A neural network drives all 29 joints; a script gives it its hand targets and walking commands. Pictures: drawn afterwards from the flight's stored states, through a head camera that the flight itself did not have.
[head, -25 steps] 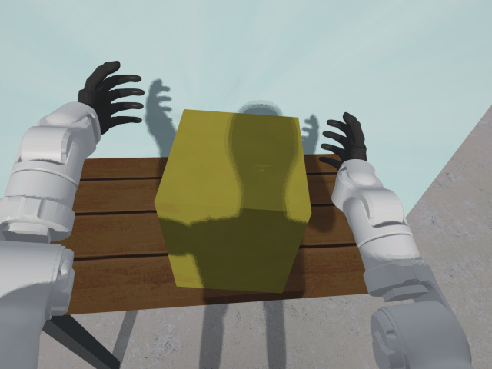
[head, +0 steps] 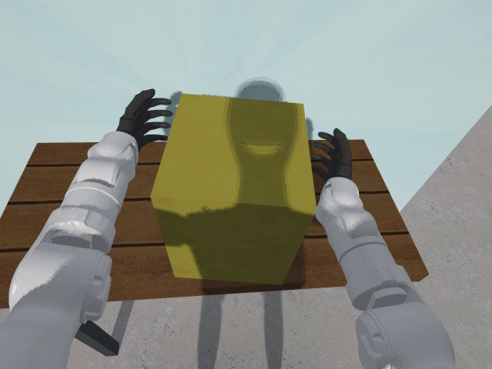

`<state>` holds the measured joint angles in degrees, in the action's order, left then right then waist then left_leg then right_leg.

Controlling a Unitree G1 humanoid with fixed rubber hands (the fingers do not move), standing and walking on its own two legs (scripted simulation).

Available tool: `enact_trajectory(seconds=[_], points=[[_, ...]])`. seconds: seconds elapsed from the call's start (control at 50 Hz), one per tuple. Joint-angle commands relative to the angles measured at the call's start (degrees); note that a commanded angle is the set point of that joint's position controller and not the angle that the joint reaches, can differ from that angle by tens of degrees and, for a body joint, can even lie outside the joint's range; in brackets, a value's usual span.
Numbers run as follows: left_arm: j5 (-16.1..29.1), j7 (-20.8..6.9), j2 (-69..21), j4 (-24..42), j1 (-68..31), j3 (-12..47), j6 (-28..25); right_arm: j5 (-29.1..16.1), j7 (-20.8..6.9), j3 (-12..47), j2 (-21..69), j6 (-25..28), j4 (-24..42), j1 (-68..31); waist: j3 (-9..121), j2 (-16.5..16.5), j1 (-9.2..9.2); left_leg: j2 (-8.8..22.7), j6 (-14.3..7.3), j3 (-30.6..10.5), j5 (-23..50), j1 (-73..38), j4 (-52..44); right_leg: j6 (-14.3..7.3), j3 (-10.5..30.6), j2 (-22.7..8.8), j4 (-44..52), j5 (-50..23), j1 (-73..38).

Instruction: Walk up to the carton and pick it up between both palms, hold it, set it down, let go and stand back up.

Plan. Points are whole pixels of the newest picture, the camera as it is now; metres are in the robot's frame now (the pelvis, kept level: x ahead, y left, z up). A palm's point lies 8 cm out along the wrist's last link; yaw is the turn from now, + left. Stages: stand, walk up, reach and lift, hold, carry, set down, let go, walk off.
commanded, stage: reach and lift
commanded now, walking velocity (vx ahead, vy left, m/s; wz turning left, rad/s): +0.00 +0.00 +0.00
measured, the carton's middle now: (235, 195) +0.41 -0.02 +0.05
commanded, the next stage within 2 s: none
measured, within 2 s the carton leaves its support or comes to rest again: neither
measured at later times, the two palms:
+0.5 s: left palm (142, 140) +0.47 +0.13 +0.13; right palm (329, 178) +0.39 -0.17 +0.11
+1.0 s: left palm (142, 142) +0.47 +0.13 +0.13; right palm (326, 174) +0.39 -0.16 +0.12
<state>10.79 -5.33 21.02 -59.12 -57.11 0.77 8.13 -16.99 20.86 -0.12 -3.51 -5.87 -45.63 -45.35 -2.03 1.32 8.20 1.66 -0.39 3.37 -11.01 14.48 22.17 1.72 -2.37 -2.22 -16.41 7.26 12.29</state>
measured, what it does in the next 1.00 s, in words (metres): stands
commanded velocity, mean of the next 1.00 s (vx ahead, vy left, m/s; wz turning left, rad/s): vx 0.00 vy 0.00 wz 0.00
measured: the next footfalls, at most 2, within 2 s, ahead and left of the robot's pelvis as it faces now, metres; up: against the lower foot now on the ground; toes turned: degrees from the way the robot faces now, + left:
none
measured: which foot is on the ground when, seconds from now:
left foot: down 0.00-1.00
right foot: down 0.00-1.00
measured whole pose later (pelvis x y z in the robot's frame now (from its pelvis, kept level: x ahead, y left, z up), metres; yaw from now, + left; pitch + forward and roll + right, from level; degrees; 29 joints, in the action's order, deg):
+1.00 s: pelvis +0.00 +0.00 +0.00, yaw +0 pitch +3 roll -1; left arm -14.1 -8.2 11.3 -59.1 -56.4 -21.3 4.4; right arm 4.6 13.7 -14.1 5.7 2.1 -47.5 -45.0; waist -1.4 2.9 8.2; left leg 1.6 -0.6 3.4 -10.6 13.1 21.0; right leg 2.0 -2.4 -2.2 -15.7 7.1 11.1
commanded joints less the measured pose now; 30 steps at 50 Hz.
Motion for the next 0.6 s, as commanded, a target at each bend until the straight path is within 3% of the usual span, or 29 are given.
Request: enact_trajectory(seconds=[0.0, 0.16, 0.46, 0.58], points=[[-4.4, 0.7, 4.8, 4.9, -19.1, -5.1, -3.2, 2.3, -0.9, -0.1, -1.8, 5.0, 7.0, -16.7, 39.6, -5.3, -0.01, -2.5, 3.0, -0.8, 24.4, -13.7, 4.6, 0.0, -1.7, 4.4, -2.4, -25.4, -6.1], [-5.2, 0.7, 2.4, 6.9, -19.0, -4.9, -2.7, 2.3, -0.5, 0.0, -0.2, 5.6, 6.3, -16.5, 38.3, -5.3, 0.53, -2.4, 2.9, -0.6, 24.2, -14.7, 4.2, 0.2, -2.0, 4.6, -1.7, -24.8, -5.2], [-9.6, 1.6, -4.1, 7.1, -22.1, -6.8, -2.7, 7.4, 0.1, -3.4, 7.4, 4.9, 5.3, -20.1, 32.8, -3.7, 0.15, -2.0, 1.1, 0.3, 15.5, -10.7, 1.3, 0.9, -2.2, 4.0, -0.5, -16.8, -4.7], [-10.7, 1.2, -6.9, 7.2, -22.3, -7.2, -3.6, 8.8, -0.1, -3.9, 10.3, 5.3, 4.9, -20.1, 32.7, -3.6, 0.38, -1.9, 0.7, 0.4, 15.8, -11.0, 1.1, 1.0, -2.3, 3.7, -0.5, -17.0, -4.9]])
